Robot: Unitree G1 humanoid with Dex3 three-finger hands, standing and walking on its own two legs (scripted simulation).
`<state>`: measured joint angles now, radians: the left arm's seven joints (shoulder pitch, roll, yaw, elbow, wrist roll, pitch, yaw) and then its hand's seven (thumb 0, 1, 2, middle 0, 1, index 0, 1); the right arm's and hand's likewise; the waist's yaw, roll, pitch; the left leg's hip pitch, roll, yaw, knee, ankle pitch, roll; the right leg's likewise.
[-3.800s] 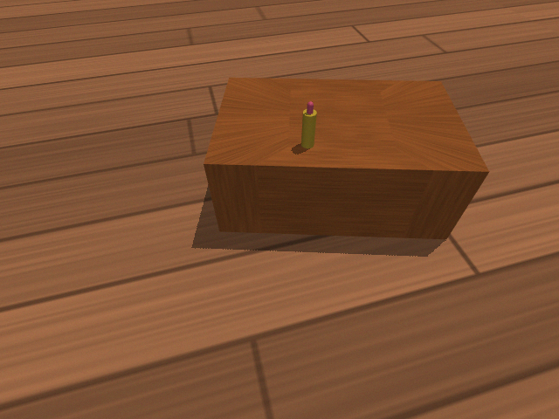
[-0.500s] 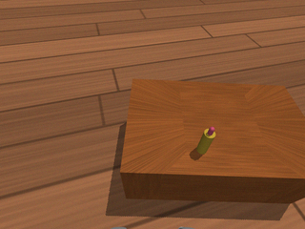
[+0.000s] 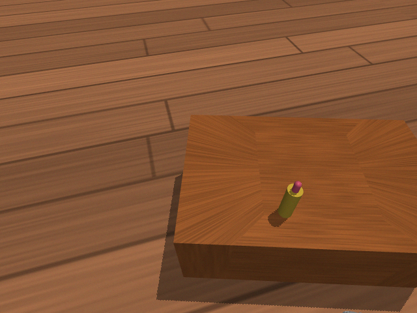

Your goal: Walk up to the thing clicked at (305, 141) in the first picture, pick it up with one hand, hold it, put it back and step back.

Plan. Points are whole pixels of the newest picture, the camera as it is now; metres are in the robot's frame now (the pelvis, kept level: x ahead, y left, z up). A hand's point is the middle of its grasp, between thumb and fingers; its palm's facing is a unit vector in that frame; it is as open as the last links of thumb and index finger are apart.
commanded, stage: walk up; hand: right
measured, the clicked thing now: (291, 198) +0.50 -0.25 -0.26
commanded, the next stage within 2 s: stand in 0.44 s
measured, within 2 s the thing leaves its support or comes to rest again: neither
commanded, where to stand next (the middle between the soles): +0.07 -0.02 m, yaw -3 degrees
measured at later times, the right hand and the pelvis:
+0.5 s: hand out of the picture +0.09 -0.26 -0.15, palm faces -0.04 +0.94 -0.35, open 7.4 cm; pelvis +0.01 +0.00 +0.00, yaw +0 degrees
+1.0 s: hand out of the picture +0.12 -0.25 -0.15, palm faces -0.03 +0.94 -0.33, open 7.4 cm; pelvis +0.04 +0.00 +0.01, yaw +0 degrees
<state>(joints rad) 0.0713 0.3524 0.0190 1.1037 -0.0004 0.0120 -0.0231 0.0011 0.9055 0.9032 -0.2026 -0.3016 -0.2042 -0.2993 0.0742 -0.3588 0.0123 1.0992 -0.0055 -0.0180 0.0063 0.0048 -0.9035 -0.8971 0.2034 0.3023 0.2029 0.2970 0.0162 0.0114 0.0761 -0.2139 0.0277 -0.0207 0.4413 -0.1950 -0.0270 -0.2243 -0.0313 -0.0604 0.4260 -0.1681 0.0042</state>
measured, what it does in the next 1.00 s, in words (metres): stands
